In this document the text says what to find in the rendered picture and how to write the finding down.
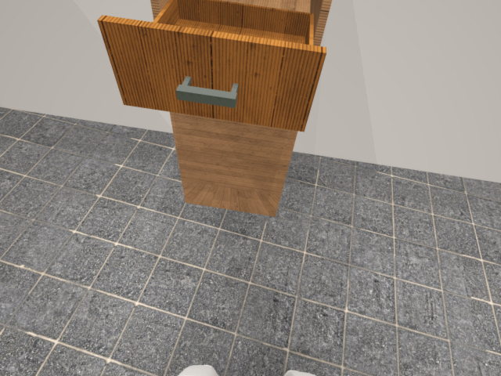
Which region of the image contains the cabinet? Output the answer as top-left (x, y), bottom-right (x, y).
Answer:
top-left (150, 0), bottom-right (332, 217)

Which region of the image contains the handle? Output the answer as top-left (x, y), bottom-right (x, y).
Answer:
top-left (176, 76), bottom-right (239, 108)

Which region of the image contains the drawer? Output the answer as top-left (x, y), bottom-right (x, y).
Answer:
top-left (97, 0), bottom-right (326, 132)

